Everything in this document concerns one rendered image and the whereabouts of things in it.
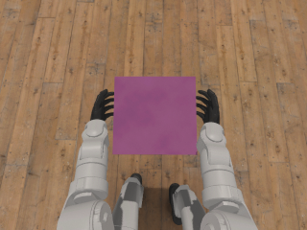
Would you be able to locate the carton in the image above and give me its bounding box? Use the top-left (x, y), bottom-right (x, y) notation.
top-left (112, 76), bottom-right (198, 155)

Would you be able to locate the robot right hand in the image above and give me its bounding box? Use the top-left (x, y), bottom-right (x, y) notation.
top-left (196, 89), bottom-right (220, 124)

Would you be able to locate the robot left hand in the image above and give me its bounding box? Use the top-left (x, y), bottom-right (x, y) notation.
top-left (90, 89), bottom-right (114, 121)

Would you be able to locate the left robot foot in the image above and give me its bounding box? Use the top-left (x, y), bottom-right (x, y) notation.
top-left (130, 173), bottom-right (142, 185)

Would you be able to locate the left robot thigh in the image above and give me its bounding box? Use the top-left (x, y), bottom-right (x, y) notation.
top-left (112, 182), bottom-right (144, 230)

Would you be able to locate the right robot upper arm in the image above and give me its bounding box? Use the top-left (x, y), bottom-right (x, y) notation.
top-left (200, 209), bottom-right (258, 230)

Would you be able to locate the left robot upper arm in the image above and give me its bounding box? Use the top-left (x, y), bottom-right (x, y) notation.
top-left (57, 199), bottom-right (115, 230)

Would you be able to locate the left robot forearm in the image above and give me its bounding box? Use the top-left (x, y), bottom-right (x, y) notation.
top-left (57, 119), bottom-right (109, 230)

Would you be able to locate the right robot forearm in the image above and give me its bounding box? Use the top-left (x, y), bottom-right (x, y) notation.
top-left (196, 122), bottom-right (255, 224)

